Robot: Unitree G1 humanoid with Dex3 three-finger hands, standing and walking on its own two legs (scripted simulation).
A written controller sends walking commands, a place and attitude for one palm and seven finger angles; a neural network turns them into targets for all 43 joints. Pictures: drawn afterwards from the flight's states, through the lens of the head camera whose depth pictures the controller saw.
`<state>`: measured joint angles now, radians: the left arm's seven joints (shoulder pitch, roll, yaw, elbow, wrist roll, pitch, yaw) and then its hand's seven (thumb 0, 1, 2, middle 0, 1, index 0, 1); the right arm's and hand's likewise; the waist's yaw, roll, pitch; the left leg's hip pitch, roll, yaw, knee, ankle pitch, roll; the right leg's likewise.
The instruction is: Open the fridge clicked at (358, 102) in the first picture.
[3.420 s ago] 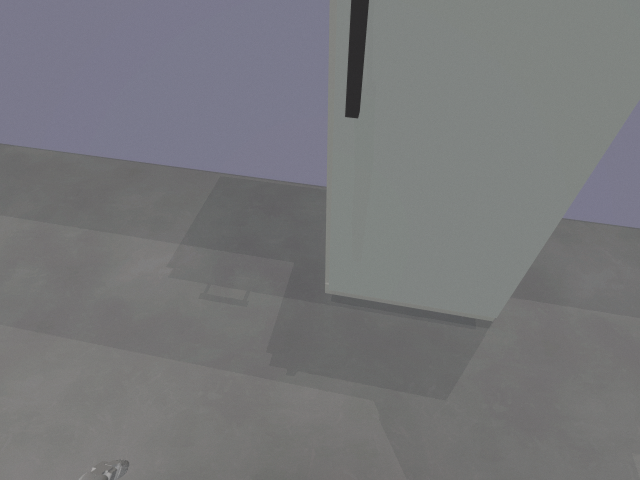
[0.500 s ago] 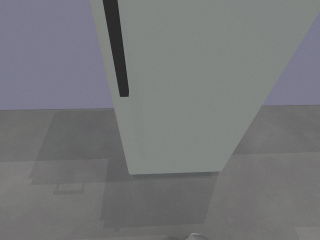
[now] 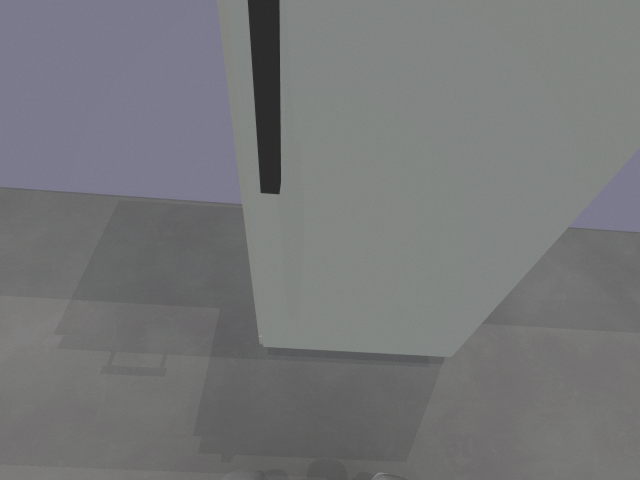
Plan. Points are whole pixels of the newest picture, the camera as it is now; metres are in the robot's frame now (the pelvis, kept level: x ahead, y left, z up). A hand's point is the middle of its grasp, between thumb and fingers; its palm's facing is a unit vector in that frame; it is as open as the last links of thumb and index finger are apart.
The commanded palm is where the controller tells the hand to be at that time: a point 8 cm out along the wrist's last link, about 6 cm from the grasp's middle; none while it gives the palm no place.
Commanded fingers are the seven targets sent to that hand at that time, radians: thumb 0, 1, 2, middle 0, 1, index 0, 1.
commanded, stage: come to a stop and stand still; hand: left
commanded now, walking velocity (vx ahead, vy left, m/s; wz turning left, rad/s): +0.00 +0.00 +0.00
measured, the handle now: (268, 46) +0.51 +0.11 +0.26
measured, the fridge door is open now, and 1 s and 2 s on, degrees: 0 0 0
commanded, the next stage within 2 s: look again from close up in 1.64 s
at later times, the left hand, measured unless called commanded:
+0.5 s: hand out of the picture -0.07 +0.16 -0.16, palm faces +0.01 -0.98 -0.18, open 7.4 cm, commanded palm none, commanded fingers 0.00 0.90 0.90 -0.20 -0.30 -0.20 -0.30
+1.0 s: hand out of the picture -0.05 +0.15 -0.16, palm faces +0.02 -0.98 -0.18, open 7.4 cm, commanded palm none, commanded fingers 0.00 0.90 0.90 -0.20 -0.30 -0.20 -0.30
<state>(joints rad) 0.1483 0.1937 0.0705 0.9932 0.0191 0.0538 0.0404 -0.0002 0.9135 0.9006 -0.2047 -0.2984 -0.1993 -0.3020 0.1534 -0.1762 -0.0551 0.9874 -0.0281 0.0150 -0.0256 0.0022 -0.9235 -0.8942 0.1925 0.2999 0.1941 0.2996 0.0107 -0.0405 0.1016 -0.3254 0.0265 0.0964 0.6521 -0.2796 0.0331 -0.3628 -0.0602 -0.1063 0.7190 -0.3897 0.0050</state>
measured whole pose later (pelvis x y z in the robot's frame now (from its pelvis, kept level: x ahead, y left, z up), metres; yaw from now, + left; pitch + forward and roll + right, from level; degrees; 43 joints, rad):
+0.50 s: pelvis -0.04 -0.01 +0.02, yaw -1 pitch -3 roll +0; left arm 0.35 0.13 0.00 1.14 0.02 0.02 0.03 0.01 0.91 0.90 -0.20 -0.30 -0.20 -0.30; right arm 0.24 -0.18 -0.03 1.12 -0.01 0.01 -0.02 -0.01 -0.93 -0.89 0.20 0.30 0.20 0.30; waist -0.01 0.01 0.02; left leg -0.25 0.02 0.13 0.39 -0.10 0.04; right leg -0.11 -0.02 -0.04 0.44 -0.29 0.01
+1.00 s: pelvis -0.04 -0.01 +0.01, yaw +1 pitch -1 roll -1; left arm 0.34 0.12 0.01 1.06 0.02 -0.01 0.04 0.01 0.91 0.90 -0.20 -0.30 -0.20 -0.30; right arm 0.37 -0.11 -0.01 1.07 -0.03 -0.01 -0.02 0.00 -0.90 -0.89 0.20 0.30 0.20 0.30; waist -0.04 0.03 0.04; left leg -0.36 0.03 0.07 0.54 -0.16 0.03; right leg -0.16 0.00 -0.09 0.51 -0.34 -0.01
